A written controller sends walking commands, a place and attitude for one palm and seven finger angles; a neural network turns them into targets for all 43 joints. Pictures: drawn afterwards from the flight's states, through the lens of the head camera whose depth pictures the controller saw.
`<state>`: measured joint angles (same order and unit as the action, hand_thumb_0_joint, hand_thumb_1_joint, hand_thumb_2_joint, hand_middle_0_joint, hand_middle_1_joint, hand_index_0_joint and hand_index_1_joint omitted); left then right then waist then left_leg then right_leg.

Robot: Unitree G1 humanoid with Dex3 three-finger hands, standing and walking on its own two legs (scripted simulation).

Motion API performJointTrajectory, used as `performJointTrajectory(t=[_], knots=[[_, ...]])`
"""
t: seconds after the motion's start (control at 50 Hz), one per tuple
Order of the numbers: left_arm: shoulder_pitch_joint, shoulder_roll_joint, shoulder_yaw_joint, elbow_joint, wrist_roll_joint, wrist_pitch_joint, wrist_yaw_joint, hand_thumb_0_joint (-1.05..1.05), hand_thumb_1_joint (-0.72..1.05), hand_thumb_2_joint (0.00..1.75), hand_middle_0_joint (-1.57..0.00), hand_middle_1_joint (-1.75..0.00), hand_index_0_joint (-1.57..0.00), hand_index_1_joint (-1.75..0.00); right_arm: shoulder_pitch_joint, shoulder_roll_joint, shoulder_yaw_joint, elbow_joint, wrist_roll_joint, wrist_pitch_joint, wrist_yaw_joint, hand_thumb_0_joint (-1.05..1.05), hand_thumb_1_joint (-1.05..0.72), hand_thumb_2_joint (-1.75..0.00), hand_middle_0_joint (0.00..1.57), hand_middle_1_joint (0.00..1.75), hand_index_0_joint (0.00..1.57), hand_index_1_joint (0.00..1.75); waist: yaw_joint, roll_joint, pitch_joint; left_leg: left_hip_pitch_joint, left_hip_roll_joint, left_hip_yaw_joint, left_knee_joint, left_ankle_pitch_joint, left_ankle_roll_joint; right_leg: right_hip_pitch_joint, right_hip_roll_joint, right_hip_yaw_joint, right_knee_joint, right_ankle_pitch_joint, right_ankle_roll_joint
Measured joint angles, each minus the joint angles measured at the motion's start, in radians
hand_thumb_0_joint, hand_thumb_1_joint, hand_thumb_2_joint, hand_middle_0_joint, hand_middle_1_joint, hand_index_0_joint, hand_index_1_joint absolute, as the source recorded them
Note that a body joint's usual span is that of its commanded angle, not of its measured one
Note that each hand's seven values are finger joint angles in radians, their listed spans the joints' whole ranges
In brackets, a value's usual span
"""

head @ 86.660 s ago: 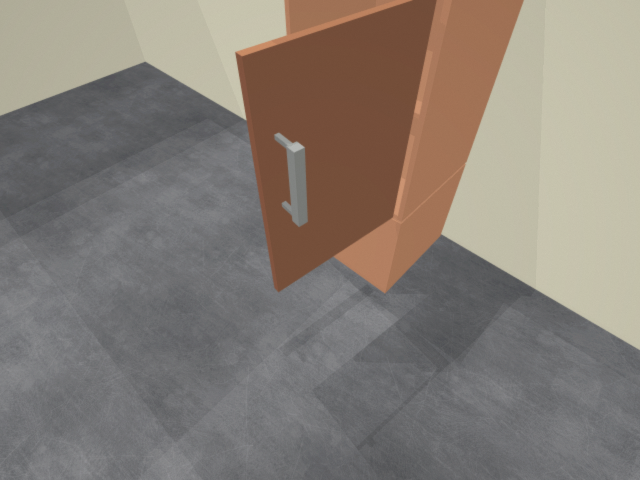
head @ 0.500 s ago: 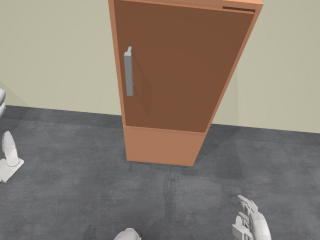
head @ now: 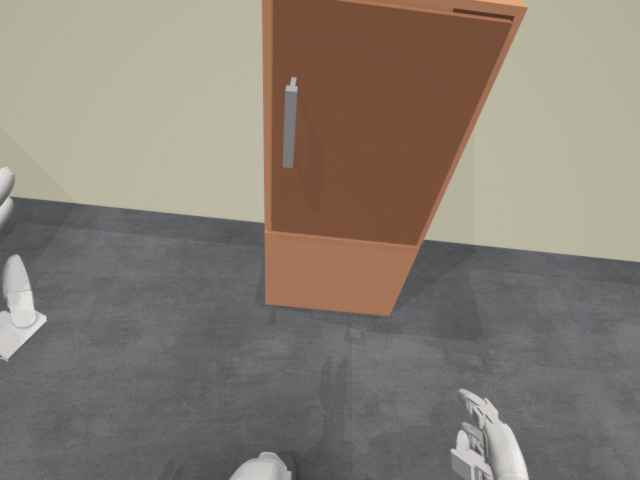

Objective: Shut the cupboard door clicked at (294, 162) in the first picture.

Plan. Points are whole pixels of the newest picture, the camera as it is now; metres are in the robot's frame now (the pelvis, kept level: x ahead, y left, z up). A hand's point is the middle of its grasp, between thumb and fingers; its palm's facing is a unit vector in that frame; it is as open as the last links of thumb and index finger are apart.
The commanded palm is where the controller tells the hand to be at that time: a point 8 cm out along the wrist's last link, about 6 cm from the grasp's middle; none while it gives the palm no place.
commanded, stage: stop stepping back and stand still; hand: left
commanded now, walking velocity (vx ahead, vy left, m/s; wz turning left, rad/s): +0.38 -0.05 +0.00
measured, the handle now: (290, 124) +0.76 +0.14 +0.03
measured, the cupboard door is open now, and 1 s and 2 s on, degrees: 0 0 0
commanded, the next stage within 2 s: let the arm hang, fingers relaxed in 0.78 s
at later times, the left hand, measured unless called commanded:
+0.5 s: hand out of the picture +0.17 +0.33 +0.19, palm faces +0.47 -0.80 -0.38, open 7.4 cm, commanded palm +0.12 +0.35 +0.19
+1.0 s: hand (47, 386) +0.19 +0.33 +0.02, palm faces +0.14 -0.87 -0.48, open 7.4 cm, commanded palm none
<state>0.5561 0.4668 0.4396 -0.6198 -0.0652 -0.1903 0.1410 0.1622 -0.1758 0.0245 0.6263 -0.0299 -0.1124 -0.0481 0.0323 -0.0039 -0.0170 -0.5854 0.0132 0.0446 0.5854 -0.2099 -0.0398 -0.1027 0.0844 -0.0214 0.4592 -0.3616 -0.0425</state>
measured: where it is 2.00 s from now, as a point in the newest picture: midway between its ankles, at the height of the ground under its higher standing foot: outside the picture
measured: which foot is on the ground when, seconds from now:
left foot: up 0.00-0.06, down 0.08-0.32, up 0.34-0.54, down 0.56-1.00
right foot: down 0.00-0.10, up 0.12-0.32, down 0.34-0.58, up 0.60-0.80, down 0.82-1.00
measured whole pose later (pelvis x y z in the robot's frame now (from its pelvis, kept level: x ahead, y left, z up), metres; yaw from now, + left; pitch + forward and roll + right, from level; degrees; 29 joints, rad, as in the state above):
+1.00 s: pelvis -0.03 +0.08 +0.00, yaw -1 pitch +1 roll +0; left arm 0.30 0.33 0.17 0.12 0.03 -0.01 0.02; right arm 0.18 -0.27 -0.01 0.75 -0.01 -0.03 0.00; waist 0.00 0.10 -0.03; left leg -0.42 0.05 0.02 0.74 -0.32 -0.01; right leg -0.32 -0.01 -0.12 0.68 -0.37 -0.05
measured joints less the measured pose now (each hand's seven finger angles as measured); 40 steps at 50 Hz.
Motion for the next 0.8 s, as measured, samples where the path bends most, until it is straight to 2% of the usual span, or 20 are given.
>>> performJointTrajectory(t=[0.06,0.1,0.12,0.14,0.16,0.22,0.26,0.3,0.32,0.34,0.38,0.42,0.46,0.5,0.56,0.58,0.62,0.66,0.72,0.8], knots=[[-0.022,-0.004,-0.011,0.053,0.004,0.026,0.003,0.01,0.89,0.90,-0.22,-0.30,-0.22,-0.31,0.066,-0.003,-0.007,0.038,0.026,0.031,-0.015,0.01,-0.90,-0.90,0.21,0.30,0.21,0.30,-0.004,-0.002,-0.058,0.079,-0.009,-0.036,0.149,-0.064,0.008,0.005,-0.010,0.009,0.072,-0.067,0.023],[-0.081,-0.025,-0.011,0.104,0.012,0.038,0.013,0.01,0.89,0.90,-0.22,-0.30,-0.22,-0.31,0.100,-0.012,-0.007,0.050,0.034,0.036,-0.030,0.01,-0.90,-0.90,0.21,0.30,0.21,0.30,-0.025,-0.019,-0.069,0.112,-0.027,-0.022,0.132,-0.029,0.066,-0.006,-0.037,0.001,0.134,-0.107,0.033],[-0.112,-0.042,-0.006,0.133,0.012,0.043,0.019,0.01,0.89,0.90,-0.22,-0.30,-0.22,-0.31,0.104,-0.016,-0.006,0.055,0.036,0.034,-0.036,0.01,-0.90,-0.90,0.21,0.30,0.21,0.30,-0.028,-0.028,-0.060,0.118,-0.038,-0.008,0.130,-0.017,0.096,-0.023,-0.048,0.011,0.177,-0.131,0.026],[-0.135,-0.060,0.001,0.159,0.010,0.050,0.024,0.01,0.89,0.90,-0.22,-0.30,-0.21,-0.31,0.103,-0.018,-0.005,0.058,0.035,0.030,-0.039,0.01,-0.90,-0.90,0.21,0.30,0.21,0.30,-0.033,-0.030,-0.050,0.126,-0.041,0.005,0.117,-0.009,0.112,-0.054,-0.048,0.026,0.238,-0.158,0.021],[-0.152,-0.073,0.007,0.179,0.007,0.059,0.026,0.01,0.89,0.90,-0.22,-0.30,-0.21,-0.31,0.100,-0.016,-0.003,0.060,0.033,0.023,-0.041,0.01,-0.90,-0.90,0.21,0.30,0.21,0.30,-0.041,-0.029,-0.038,0.138,-0.042,0.015,0.090,0.004,0.114,-0.091,-0.039,0.038,0.304,-0.170,0.015],[-0.142,-0.071,0.012,0.173,0.000,0.072,0.019,0.02,0.89,0.90,-0.21,-0.30,-0.21,-0.31,0.109,0.008,-0.002,0.049,0.018,-0.006,-0.028,0.01,-0.90,-0.90,0.21,0.30,0.21,0.30,-0.065,-0.032,-0.003,0.205,-0.039,0.028,-0.065,0.084,0.074,-0.159,-0.007,0.018,0.376,-0.156,0.004],[-0.078,-0.062,0.001,0.126,0.000,0.066,0.011,0.02,0.89,0.90,-0.21,-0.30,-0.21,-0.31,0.128,0.015,0.001,0.027,0.013,-0.012,-0.016,0.01,-0.90,-0.90,0.21,0.30,0.21,0.30,-0.078,-0.021,0.000,0.240,-0.028,0.037,-0.154,0.095,0.054,-0.149,0.014,-0.035,0.294,-0.150,-0.002],[0.002,-0.039,-0.009,0.075,0.003,0.059,0.003,0.02,0.89,0.90,-0.21,-0.30,-0.21,-0.31,0.144,0.013,0.001,-0.001,0.011,-0.005,-0.009,0.01,-0.90,-0.90,0.21,0.30,0.21,0.30,-0.087,-0.008,-0.008,0.239,-0.026,0.045,-0.178,0.034,0.035,-0.105,0.026,-0.084,0.152,-0.142,-0.015],[0.039,-0.014,-0.004,0.050,0.007,0.056,-0.001,0.02,0.89,0.90,-0.21,-0.30,-0.21,-0.31,0.150,0.012,0.000,-0.017,0.011,0.003,-0.008,0.01,-0.90,-0.90,0.21,0.30,0.21,0.30,-0.085,-0.017,-0.015,0.212,-0.035,0.058,-0.143,-0.036,0.021,-0.081,0.019,-0.085,0.076,-0.146,-0.032],[0.066,0.014,0.009,0.026,0.011,0.051,-0.003,0.02,0.89,0.90,-0.21,-0.30,-0.21,-0.31,0.150,0.010,-0.003,-0.028,0.012,0.010,-0.006,0.01,-0.90,-0.90,0.21,0.30,0.21,0.30,-0.075,-0.038,-0.023,0.154,-0.049,0.073,-0.046,-0.098,0.011,-0.075,0.000,-0.059,0.011,-0.138,-0.065],[0.062,0.028,0.018,0.027,0.018,0.033,-0.007,0.02,0.89,0.90,-0.22,-0.30,-0.21,-0.31,0.127,-0.008,-0.015,-0.001,0.008,0.029,-0.005,0.01,-0.90,-0.90,0.21,0.30,0.21,0.30,-0.045,-0.032,-0.013,0.057,-0.042,0.042,0.229,-0.156,0.004,-0.111,-0.017,-0.059,0.024,0.049,-0.079],[0.027,0.021,0.020,0.071,0.027,0.013,0.002,0.02,0.89,0.90,-0.22,-0.30,-0.22,-0.31,0.124,-0.019,-0.024,0.034,0.010,0.049,-0.006,0.01,-0.90,-0.90,0.21,0.30,0.21,0.30,-0.032,-0.030,-0.023,0.027,-0.019,0.015,0.385,-0.157,0.011,-0.119,-0.032,-0.064,0.048,0.089,-0.064],[-0.018,-0.006,0.018,0.127,0.032,0.010,0.016,0.01,0.89,0.90,-0.22,-0.30,-0.22,-0.31,0.139,-0.027,-0.028,0.054,0.015,0.057,-0.010,0.01,-0.90,-0.90,0.21,0.30,0.21,0.30,-0.029,-0.032,-0.049,0.045,0.017,0.004,0.401,-0.154,0.021,-0.118,-0.053,-0.073,0.055,0.073,-0.039],[-0.065,-0.043,0.009,0.167,0.037,0.019,0.032,0.01,0.89,0.90,-0.22,-0.30,-0.22,-0.31,0.152,-0.037,-0.030,0.062,0.018,0.054,-0.021,0.01,-0.90,-0.90,0.21,0.30,0.21,0.30,-0.031,-0.034,-0.065,0.106,0.053,0.002,0.316,-0.167,0.032,-0.122,-0.076,-0.087,0.071,0.065,-0.026],[-0.110,-0.095,-0.020,0.164,0.034,0.036,0.047,0.01,0.89,0.90,-0.21,-0.30,-0.21,-0.31,0.161,-0.065,-0.035,0.048,0.021,0.034,-0.039,0.01,-0.90,-0.90,0.21,0.30,0.21,0.30,-0.050,-0.015,-0.062,0.237,0.084,-0.010,0.087,-0.161,0.043,-0.152,-0.097,-0.107,0.156,0.016,0.000],[-0.118,-0.099,-0.023,0.154,0.030,0.038,0.048,0.02,0.89,0.90,-0.21,-0.30,-0.21,-0.31,0.147,-0.065,-0.038,0.045,0.022,0.029,-0.044,0.01,-0.90,-0.90,0.21,0.30,0.21,0.30,-0.061,-0.018,-0.046,0.233,0.074,-0.012,0.077,-0.097,0.042,-0.173,-0.104,-0.097,0.209,-0.022,0.008],[-0.111,-0.087,-0.012,0.145,0.020,0.035,0.039,0.02,0.89,0.90,-0.21,-0.30,-0.21,-0.31,0.112,-0.034,-0.036,0.047,0.020,0.025,-0.044,0.01,-0.90,-0.90,0.20,0.30,0.21,0.30,-0.071,-0.048,-0.013,0.234,0.053,0.007,0.097,-0.076,0.038,-0.217,-0.093,-0.037,0.323,-0.092,0.023],[-0.083,-0.063,0.004,0.129,0.019,0.038,0.025,0.02,0.89,0.90,-0.21,-0.30,-0.21,-0.31,0.098,0.004,-0.027,0.038,0.014,0.014,-0.033,0.01,-0.90,-0.90,0.20,0.30,0.21,0.30,-0.080,-0.062,0.005,0.255,0.047,0.016,0.059,-0.064,0.036,-0.250,-0.072,-0.014,0.393,-0.088,0.032],[-0.027,-0.030,0.024,0.078,0.021,0.028,0.016,0.02,0.89,0.90,-0.21,-0.30,-0.21,-0.31,0.101,0.042,-0.003,0.013,0.010,-0.001,-0.008,0.01,-0.90,-0.90,0.20,0.30,0.21,0.30,-0.074,-0.051,0.016,0.279,0.060,0.017,-0.012,-0.030,0.031,-0.245,-0.054,-0.035,0.325,-0.044,0.043],[0.025,-0.001,0.044,0.051,0.021,0.012,0.014,0.02,0.89,0.90,-0.21,-0.30,-0.21,-0.31,0.107,0.056,0.021,-0.017,0.018,-0.005,0.010,0.01,-0.90,-0.90,0.21,0.30,0.21,0.30,-0.049,-0.025,0.014,0.273,0.070,0.026,-0.029,-0.025,0.020,-0.155,-0.056,-0.061,0.096,0.043,0.046]])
